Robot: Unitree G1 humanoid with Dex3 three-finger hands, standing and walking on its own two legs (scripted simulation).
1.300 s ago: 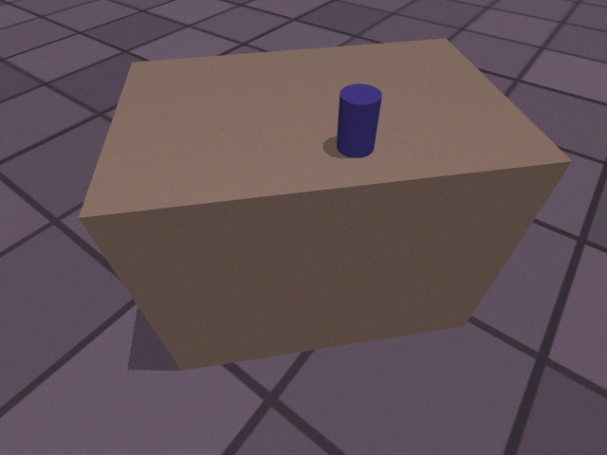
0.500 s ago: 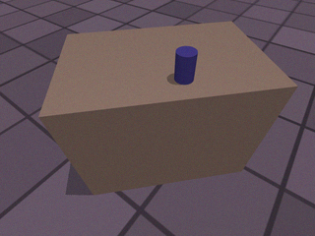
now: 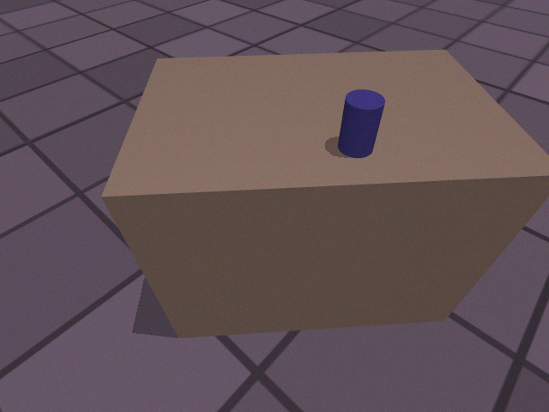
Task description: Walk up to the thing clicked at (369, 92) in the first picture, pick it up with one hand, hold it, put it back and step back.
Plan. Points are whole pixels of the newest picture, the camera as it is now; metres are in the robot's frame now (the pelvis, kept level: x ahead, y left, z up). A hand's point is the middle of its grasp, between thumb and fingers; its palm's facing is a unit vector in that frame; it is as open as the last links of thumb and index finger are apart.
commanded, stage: walk up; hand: right
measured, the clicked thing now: (359, 124) +0.72 -0.12 +0.04
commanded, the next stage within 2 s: none
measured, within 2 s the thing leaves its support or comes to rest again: neither
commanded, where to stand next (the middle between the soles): +0.26 +0.03 m, yaw +8 degrees
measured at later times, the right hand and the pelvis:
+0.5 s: hand out of the picture +0.19 -0.20 -0.14, palm faces -0.08 +0.91 -0.40, open 7.4 cm; pelvis +0.15 +0.06 -0.01, yaw +6 degrees
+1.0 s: hand (417, 316) +0.36 -0.23 -0.16, palm faces -0.20 +0.89 -0.41, open 7.4 cm; pelvis +0.24 +0.02 -0.03, yaw +10 degrees
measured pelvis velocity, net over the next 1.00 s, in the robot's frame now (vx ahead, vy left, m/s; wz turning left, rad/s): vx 0.24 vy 0.02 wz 0.17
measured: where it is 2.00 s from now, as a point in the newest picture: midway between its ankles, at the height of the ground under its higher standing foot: outside the picture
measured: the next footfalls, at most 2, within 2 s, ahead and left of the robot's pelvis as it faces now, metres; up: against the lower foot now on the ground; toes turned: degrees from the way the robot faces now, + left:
left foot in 0.14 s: +0.16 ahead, +0.19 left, +0.00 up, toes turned +6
right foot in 0.62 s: +0.32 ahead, -0.09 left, +0.00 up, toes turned +7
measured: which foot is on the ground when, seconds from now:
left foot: up 0.00-0.12, down 0.14-0.64, up 0.66-0.90, down 0.92-1.00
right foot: down 0.00-0.16, up 0.18-0.60, down 0.62-1.00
